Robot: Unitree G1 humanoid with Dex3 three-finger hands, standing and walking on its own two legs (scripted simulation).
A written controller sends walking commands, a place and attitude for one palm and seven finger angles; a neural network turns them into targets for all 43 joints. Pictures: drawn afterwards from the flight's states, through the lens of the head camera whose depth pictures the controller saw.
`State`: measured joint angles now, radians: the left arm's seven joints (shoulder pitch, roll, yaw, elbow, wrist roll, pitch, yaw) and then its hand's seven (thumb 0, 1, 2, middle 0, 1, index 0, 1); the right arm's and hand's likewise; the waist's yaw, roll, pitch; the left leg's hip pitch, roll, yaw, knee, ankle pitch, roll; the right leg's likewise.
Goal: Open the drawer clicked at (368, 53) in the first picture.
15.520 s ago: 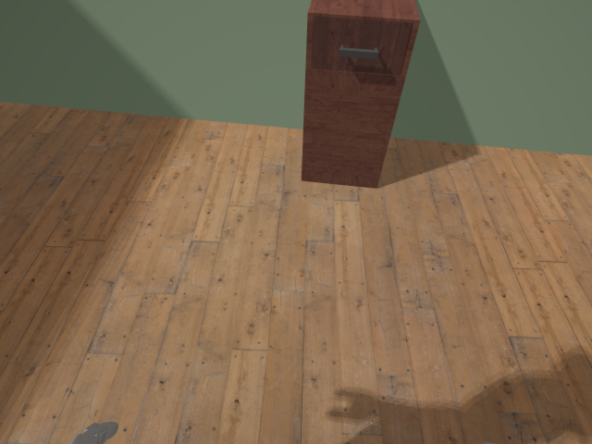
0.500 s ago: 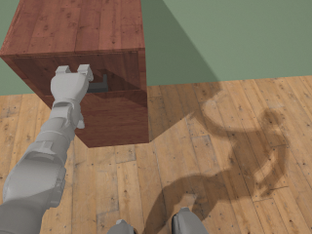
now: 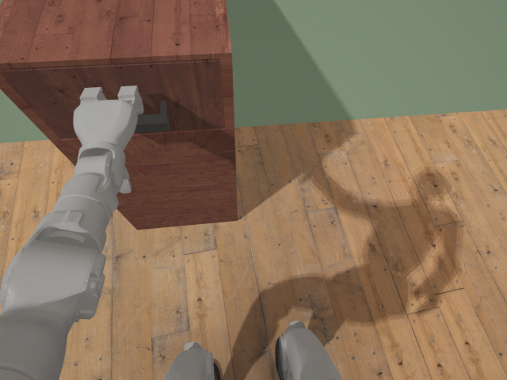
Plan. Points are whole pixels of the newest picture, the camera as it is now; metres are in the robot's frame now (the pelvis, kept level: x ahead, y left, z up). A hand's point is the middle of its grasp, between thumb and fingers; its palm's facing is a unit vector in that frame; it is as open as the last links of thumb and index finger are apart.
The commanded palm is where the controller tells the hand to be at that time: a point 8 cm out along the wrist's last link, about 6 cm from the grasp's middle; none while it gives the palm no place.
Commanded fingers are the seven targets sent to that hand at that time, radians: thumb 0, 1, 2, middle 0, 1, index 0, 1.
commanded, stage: lower the fingers behind the handle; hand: left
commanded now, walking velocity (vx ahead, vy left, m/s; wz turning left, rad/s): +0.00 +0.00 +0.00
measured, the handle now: (129, 116) +0.58 +0.18 -0.01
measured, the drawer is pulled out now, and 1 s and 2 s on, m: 0.00 0.00 0.05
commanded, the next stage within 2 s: close the thumb around the handle in 0.62 s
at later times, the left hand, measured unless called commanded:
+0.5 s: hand (125, 150) +0.51 +0.19 -0.03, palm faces -0.05 -0.01 -1.00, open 13.9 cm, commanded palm +0.49 +0.18 +0.02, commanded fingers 0.00 -0.50 0.30 -0.30 -1.20 -0.30 -1.20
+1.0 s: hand (124, 150) +0.52 +0.19 -0.03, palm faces -0.06 -0.02 -1.00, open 11.7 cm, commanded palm +0.49 +0.19 +0.02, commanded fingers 0.00 0.34 0.66 -0.36 -1.29 -0.36 -1.29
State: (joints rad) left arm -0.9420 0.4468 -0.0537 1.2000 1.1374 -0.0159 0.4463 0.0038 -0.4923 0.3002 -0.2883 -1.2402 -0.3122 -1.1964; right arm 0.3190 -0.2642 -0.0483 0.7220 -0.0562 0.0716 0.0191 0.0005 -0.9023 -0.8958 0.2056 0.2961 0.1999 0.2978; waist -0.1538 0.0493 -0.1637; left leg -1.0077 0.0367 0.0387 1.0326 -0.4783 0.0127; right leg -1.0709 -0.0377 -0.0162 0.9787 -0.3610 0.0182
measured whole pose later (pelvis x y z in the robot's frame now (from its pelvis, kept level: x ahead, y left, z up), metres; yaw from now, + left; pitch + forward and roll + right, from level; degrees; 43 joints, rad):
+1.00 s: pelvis +0.01 +0.00 -0.01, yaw +0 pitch +28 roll -1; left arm -0.88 0.44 -0.02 1.13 1.14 -0.02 0.46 0.00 -0.15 0.45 -0.31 -1.22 -0.34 -1.23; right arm 0.30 -0.26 -0.05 0.73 -0.07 0.08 0.03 0.00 -0.90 -0.90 0.21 0.30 0.20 0.30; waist -0.15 0.06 -0.16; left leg -1.06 0.04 0.03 1.09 -0.52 0.01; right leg -1.12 -0.03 -0.02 1.03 -0.39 0.02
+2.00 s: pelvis +0.02 +0.00 +0.00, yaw -1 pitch +25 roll -1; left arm -0.65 0.35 -0.04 0.98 1.14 -0.04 0.52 0.00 0.71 0.81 -0.31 -1.34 -0.35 -1.29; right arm 0.29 -0.24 -0.07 0.73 -0.06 0.10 0.03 0.00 -0.90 -0.90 0.21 0.30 0.20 0.30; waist -0.09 0.05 -0.17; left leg -0.94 0.04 0.05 1.03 -0.51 0.01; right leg -1.01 -0.03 -0.01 0.98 -0.40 0.02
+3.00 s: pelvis +0.02 -0.01 +0.02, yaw -1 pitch +18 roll +1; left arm -0.17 0.27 -0.10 0.60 1.14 0.01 0.56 0.01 0.70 0.81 -0.30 -1.34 -0.37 -1.30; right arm 0.20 -0.23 -0.07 0.67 -0.04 0.08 0.00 0.01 -0.90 -0.90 0.20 0.30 0.20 0.30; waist -0.02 0.04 -0.16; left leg -0.77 0.04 0.06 0.95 -0.49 0.00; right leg -0.87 -0.02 0.01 0.94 -0.39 0.01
